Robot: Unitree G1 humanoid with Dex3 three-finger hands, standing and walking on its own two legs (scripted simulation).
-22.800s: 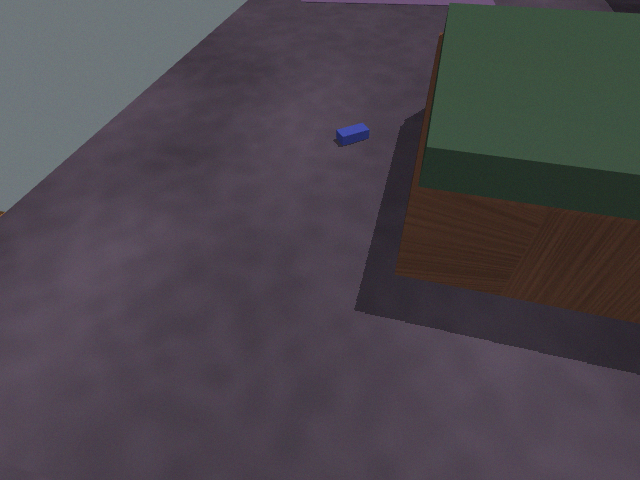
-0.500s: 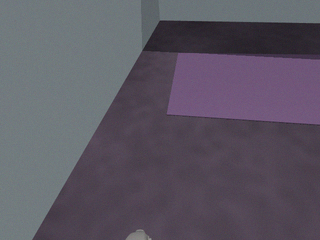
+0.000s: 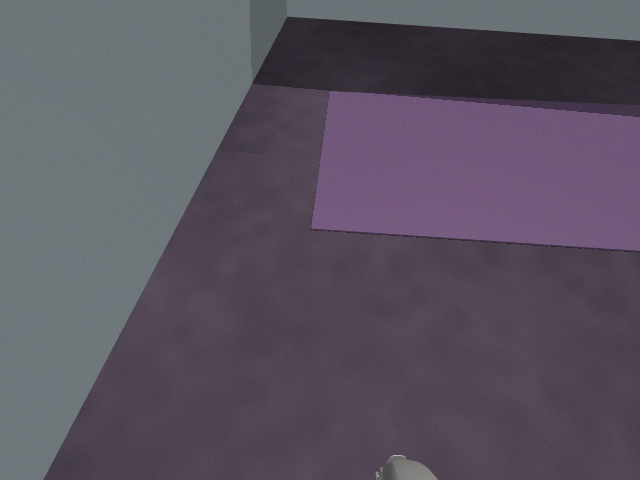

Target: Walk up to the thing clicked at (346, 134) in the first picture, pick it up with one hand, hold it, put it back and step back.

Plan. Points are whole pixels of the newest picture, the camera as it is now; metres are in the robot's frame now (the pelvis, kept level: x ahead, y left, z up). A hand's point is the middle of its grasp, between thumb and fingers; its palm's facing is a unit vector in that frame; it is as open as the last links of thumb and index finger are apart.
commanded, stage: walk up
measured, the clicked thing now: out of the picture -1.28 -0.50 -0.74
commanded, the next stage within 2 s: stand in 0.74 s
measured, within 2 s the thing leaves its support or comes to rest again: neither
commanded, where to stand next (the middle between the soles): +0.07 -0.01 m, yaw +0 degrees
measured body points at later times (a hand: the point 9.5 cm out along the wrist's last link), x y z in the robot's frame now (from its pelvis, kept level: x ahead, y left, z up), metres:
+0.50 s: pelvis -0.01 +0.00 +0.01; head -0.01 +0.00 +0.46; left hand +0.11 +0.28 -0.12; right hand +0.02 -0.32 -0.12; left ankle +0.00 +0.13 -0.73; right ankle +0.08 -0.13 -0.73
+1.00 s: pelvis +0.02 -0.01 +0.01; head +0.03 -0.02 +0.46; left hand +0.07 +0.30 -0.11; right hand +0.11 -0.30 -0.13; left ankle +0.00 +0.13 -0.73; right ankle +0.08 -0.13 -0.73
